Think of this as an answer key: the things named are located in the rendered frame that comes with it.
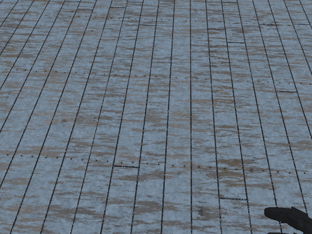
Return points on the robot right hand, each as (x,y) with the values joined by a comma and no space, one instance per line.
(294,217)

